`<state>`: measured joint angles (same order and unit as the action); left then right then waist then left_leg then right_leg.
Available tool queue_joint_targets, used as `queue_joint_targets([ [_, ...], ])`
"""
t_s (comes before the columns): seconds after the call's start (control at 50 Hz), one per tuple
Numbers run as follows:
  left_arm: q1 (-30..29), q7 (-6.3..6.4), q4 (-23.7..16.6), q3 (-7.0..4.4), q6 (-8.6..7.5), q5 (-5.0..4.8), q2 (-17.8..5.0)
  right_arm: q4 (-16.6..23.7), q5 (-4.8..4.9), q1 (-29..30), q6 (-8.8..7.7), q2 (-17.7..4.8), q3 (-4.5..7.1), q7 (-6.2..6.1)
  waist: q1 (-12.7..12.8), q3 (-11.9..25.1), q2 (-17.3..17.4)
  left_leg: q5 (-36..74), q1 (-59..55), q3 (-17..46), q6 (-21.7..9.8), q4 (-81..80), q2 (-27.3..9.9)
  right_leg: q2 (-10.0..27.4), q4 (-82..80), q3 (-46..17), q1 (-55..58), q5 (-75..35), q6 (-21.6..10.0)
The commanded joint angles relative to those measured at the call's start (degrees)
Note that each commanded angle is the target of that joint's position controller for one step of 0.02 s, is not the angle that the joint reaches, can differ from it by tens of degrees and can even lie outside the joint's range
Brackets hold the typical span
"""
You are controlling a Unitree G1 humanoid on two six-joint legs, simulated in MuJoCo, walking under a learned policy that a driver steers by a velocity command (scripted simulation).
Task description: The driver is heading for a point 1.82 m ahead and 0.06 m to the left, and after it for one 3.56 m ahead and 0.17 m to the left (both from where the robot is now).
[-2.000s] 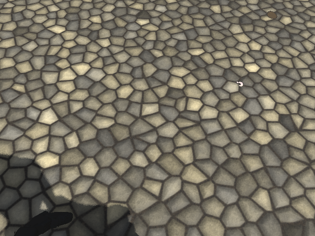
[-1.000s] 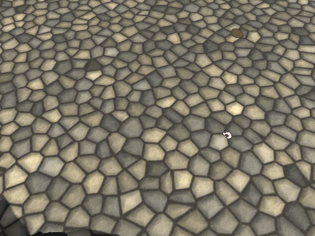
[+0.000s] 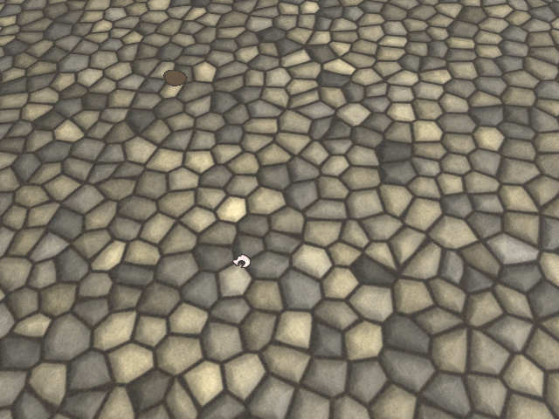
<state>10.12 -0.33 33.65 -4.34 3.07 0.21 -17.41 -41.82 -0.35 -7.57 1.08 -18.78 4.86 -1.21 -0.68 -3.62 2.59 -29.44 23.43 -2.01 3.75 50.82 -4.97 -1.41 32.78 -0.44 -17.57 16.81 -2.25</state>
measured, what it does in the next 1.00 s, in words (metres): steps on the spot: left foot, then right foot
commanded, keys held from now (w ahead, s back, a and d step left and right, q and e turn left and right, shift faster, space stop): e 0.22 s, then no key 0.50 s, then q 0.28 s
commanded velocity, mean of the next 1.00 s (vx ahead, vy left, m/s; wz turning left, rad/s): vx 0.00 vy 0.00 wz -0.20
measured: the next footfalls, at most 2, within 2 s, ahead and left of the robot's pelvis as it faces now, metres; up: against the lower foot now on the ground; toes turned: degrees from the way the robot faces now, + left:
left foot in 0.38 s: +0.08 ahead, +0.12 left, +0.00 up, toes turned -15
right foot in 0.66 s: -0.01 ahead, -0.13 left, +0.00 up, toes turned -9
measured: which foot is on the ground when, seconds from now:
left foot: up 0.00-0.36, down 0.38-1.00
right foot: down 0.00-0.40, up 0.42-0.64, down 0.66-1.00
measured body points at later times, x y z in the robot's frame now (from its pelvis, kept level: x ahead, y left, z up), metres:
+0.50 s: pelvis +0.01 +0.02 +0.01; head +0.03 +0.03 +0.46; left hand +0.23 +0.25 -0.09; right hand +0.10 -0.28 -0.08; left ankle +0.04 +0.13 -0.73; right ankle -0.03 -0.10 -0.70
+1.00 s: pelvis +0.00 +0.00 -0.01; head +0.02 +0.01 +0.44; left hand +0.16 +0.26 -0.12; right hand +0.08 -0.30 -0.10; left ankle +0.02 +0.11 -0.72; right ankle -0.05 -0.13 -0.73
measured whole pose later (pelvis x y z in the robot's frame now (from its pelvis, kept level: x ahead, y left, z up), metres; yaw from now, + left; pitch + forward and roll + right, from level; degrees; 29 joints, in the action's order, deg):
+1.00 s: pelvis +0.00 +0.00 -0.01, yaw -7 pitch -1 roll -1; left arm 11.4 3.2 42.2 -3.4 1.6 0.2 -15.2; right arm -41.8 0.8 -11.8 1.4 -18.2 3.7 0.2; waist -0.8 -2.5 0.5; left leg -24.7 20.6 0.1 0.1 43.5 -0.4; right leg 1.0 33.9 1.6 -12.4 20.9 0.9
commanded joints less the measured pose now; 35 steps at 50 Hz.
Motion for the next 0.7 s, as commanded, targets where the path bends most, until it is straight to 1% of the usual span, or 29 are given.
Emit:
queue_joint_targets([
  [0.02,1.5,0.72,-3.0,-3.16,-2.73,0.25,-11.1,5.6,0.35,3.9,-0.99,-6.1,1.7,-0.77,2.1,8.0,-10.1,-0.7,15.7,5.9,-0.2,16.0,1.9,16.6,-13.0,-20.6,14.1,-26.4,-13.0],
  [0.04,-0.8,1.06,-3.2,-2.58,-2.62,-0.76,-9.7,5.1,-0.18,3.3,-0.81,-6.6,1.95,-1.16,1.4,7.2,-9.7,2.8,15.6,6.3,0.0,14.4,1.7,15.0,-12.9,-19.2,13.2,-25.4,-11.1],
  [0.06,-2.0,1.47,-3.3,-2.14,-2.4,-0.95,-9.2,4.8,-0.48,2.4,-0.77,-6.4,2.04,-1.16,0.5,7.5,-10.3,5.6,13.1,5.9,0.5,15.0,2.6,13.6,-12.8,-17.9,11.0,-27.7,-10.7],
  [0.1,-2.1,1.96,-3.3,-1.87,-2.05,-0.45,-8.9,4.4,-0.1,0.8,-0.94,-5.2,1.79,-0.77,-0.1,8.9,-10.2,8.8,10.5,5.4,1.2,13.5,4.0,12.2,-12.8,-17.0,10.2,-27.8,-10.9],
  [0.14,-1.4,2.22,-3.0,-1.96,-1.93,-0.53,-9.2,4.7,0.18,1.6,-1.0,-4.1,1.33,-0.64,0.5,8.6,-10.1,10.0,10.0,5.5,1.6,7.0,4.7,11.4,-12.5,-17.7,10.9,-25.0,-10.8],
  [0.18,-0.9,2.38,-2.7,-2.28,-1.69,-0.7,-10.0,5.2,0.13,3.0,-1.14,-3.4,0.94,-0.43,1.3,8.3,-10.5,10.3,8.4,6.1,1.7,0.8,5.3,11.1,-12.0,-19.6,10.7,-21.1,-10.7],
  [0.22,-1.0,2.26,-2.7,-2.55,-1.45,-0.61,-10.7,5.6,0.26,3.5,-1.34,-3.4,0.83,-0.08,1.8,7.8,-11.2,9.4,5.7,6.5,1.5,-3.7,5.9,11.1,-11.7,-22.1,9.1,-17.6,-11.0],
  [0.26,-1.8,1.9,-2.7,-2.35,-1.23,-0.38,-10.4,5.3,0.58,2.5,-1.53,-3.8,0.88,0.32,2.0,8.1,-11.7,8.7,2.3,6.1,1.1,-6.9,5.9,11.4,-10.9,-23.3,7.7,-17.6,-11.0],
  [0.3,-1.9,1.52,-2.4,-2.0,-1.04,-0.39,-9.8,5.5,0.78,2.2,-1.82,-3.9,0.86,0.76,2.4,8.3,-11.9,8.1,-0.5,5.7,0.5,-10.1,6.0,11.4,-9.7,-25.0,7.4,-19.7,-10.8],
  [0.32,-2.2,1.41,-2.2,-1.79,-0.95,-0.5,-9.5,5.6,0.83,1.8,-2.02,-3.8,0.8,1.02,2.2,8.4,-11.9,8.5,-2.0,5.4,0.0,-12.6,6.0,11.2,-9.0,-25.8,7.5,-20.8,-10.6],
  [0.34,-2.9,1.39,-2.0,-1.53,-0.85,-0.7,-9.0,5.5,0.82,0.8,-2.27,-3.4,0.72,1.3,1.3,8.5,-11.6,10.8,-4.5,5.1,-0.6,-17.0,6.0,10.5,-7.9,-25.9,7.2,-21.4,-9.8],
  [0.36,-3.9,1.49,-2.0,-1.16,-0.77,-1.05,-8.3,5.1,0.58,-0.8,-2.6,-2.7,0.61,1.53,-0.2,8.5,-11.2,16.6,-8.7,4.4,-1.5,-24.4,5.9,9.2,-6.8,-25.5,6.0,-20.1,-8.3],
  [0.38,-2.5,1.6,-1.5,-0.67,-0.94,-0.96,-6.9,5.1,-0.2,-1.4,-2.87,-3.3,0.62,1.51,-0.4,8.5,-9.3,24.3,-13.6,6.3,-2.8,-29.5,3.6,7.3,-5.8,-24.6,3.6,-15.1,-5.6],
  [0.4,0.2,1.64,-1.2,0.11,-1.28,0.27,-4.4,6.0,-1.38,-1.8,-2.92,-6.7,0.98,1.22,1.5,10.0,-0.4,34.2,-18.5,15.0,-5.9,-31.4,-5.8,2.6,1.7,-19.0,-0.1,-4.0,-1.8],
  [0.42,1.6,1.78,-1.4,-0.27,-1.61,-0.16,-4.9,5.4,-2.41,0.5,-2.77,-8.1,0.9,1.26,4.5,7.0,10.4,39.2,-14.3,23.6,-14.6,-32.2,-12.4,-3.9,5.3,-11.0,-4.3,10.8,1.4],
  [0.44,0.3,2.15,-0.9,-1.06,-1.77,0.58,-8.1,6.3,-1.98,1.8,-3.1,-4.7,0.05,1.23,2.3,6.8,9.7,36.4,-12.1,26.3,-19.2,-33.9,-14.9,-1.8,12.5,-9.9,-3.7,16.8,4.3],
  [0.46,-1.0,2.24,-0.6,-1.92,-1.69,-0.03,-9.8,6.1,-1.55,1.9,-3.25,-4.3,-0.2,1.06,1.5,6.0,8.3,34.3,-12.6,25.0,-19.1,-33.9,-13.7,-1.5,18.1,-9.4,-5.3,16.8,5.4],
  [0.48,-0.8,2.44,0.4,-2.1,-1.33,-0.29,-9.0,5.8,-0.97,1.9,-3.25,-5.2,0.0,0.81,1.4,5.9,6.6,32.2,-13.6,22.8,-17.9,-33.4,-11.8,-1.3,21.3,-9.2,-6.6,16.1,6.5],
  [0.5,-0.5,2.47,0.7,-2.04,-0.94,-0.22,-8.2,5.6,-0.16,2.3,-3.3,-5.2,-0.04,0.61,1.4,5.2,5.9,32.3,-14.6,21.4,-16.9,-32.6,-11.1,-0.4,22.8,-9.6,-8.0,14.6,7.4],
  [0.52,0.0,2.33,1.5,-1.57,-0.69,-0.38,-6.3,5.3,0.11,2.5,-3.17,-4.6,-0.34,0.48,1.7,5.2,5.1,34.1,-14.7,19.0,-16.0,-31.8,-9.8,0.2,21.8,-9.1,-7.5,13.6,7.9],
  [0.54,0.4,2.12,1.9,-0.93,-0.64,-0.46,-4.5,5.0,0.11,2.8,-2.84,-4.2,-0.47,0.53,1.8,5.2,5.1,35.6,-14.6,16.3,-15.1,-31.2,-7.8,0.5,18.2,-7.1,-6.0,12.7,8.3],
  [0.56,0.1,1.93,2.2,-0.27,-0.79,-0.48,-2.7,4.9,0.07,3.0,-2.43,-3.9,-0.53,0.6,1.5,5.7,6.0,37.1,-14.8,14.0,-14.4,-30.3,-6.2,1.1,13.2,-5.1,-3.7,11.7,8.4],
  [0.58,-0.9,1.78,2.3,0.21,-1.01,-0.56,-1.6,4.6,0.0,2.0,-2.02,-3.7,-0.57,0.64,0.5,6.3,7.1,38.8,-15.5,13.0,-14.3,-29.5,-5.4,1.3,8.2,-3.8,-1.6,10.2,8.4],
  [0.6,-0.9,1.68,2.7,0.21,-1.16,-0.79,-1.7,4.2,0.03,0.9,-1.63,-3.8,-0.58,0.68,0.0,7.2,7.6,39.9,-16.4,12.9,-14.4,-28.7,-5.2,1.1,3.4,-2.8,0.5,7.3,8.2],
  [0.62,0.3,1.56,3.6,0.07,-1.23,-0.92,-2.0,3.9,0.36,0.6,-1.32,-3.9,-0.69,0.72,0.6,7.7,7.5,39.8,-16.6,12.5,-14.0,-27.6,-4.8,0.7,-3.4,-1.7,3.4,1.9,7.8],
  [0.64,1.4,1.42,4.5,0.05,-1.29,-0.72,-2.2,3.5,0.76,0.0,-1.22,-3.6,-0.91,0.81,1.2,7.7,7.0,38.6,-15.8,12.1,-12.9,-27.2,-4.2,0.3,-11.5,-1.0,7.3,-5.7,6.8],
  [0.66,1.0,1.42,4.4,-0.11,-1.31,-0.16,-3.9,2.9,0.72,-2.1,-1.65,-3.2,-1.13,0.95,0.5,8.0,5.4,35.3,-13.9,12.3,-10.6,-27.4,-3.7,1.6,-13.7,-3.4,11.3,-11.3,5.5],
  [0.68,1.0,1.77,3.7,-0.58,-1.25,0.3,-7.1,2.8,-0.3,-3.2,-2.43,-2.7,-1.51,1.33,-0.6,9.1,0.6,30.3,-10.8,10.6,-7.6,-25.9,-2.3,6.1,-11.3,-7.8,15.3,-21.8,3.7],
  [0.7,0.3,1.75,5.1,-1.14,-1.13,0.34,-8.9,2.8,-0.79,-4.8,-3.08,-1.6,-1.75,1.66,-3.2,9.1,-7.7,22.3,-11.2,6.0,-4.8,-26.9,1.8,6.3,-7.4,-7.9,12.3,-17.7,0.8],
])
Velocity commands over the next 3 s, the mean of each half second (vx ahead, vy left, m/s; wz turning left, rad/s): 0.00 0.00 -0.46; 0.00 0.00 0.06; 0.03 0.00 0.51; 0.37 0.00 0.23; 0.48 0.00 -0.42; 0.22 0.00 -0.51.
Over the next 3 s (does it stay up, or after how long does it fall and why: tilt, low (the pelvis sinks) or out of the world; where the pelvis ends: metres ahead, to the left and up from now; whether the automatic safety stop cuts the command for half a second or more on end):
stays up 0.65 0.15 0.00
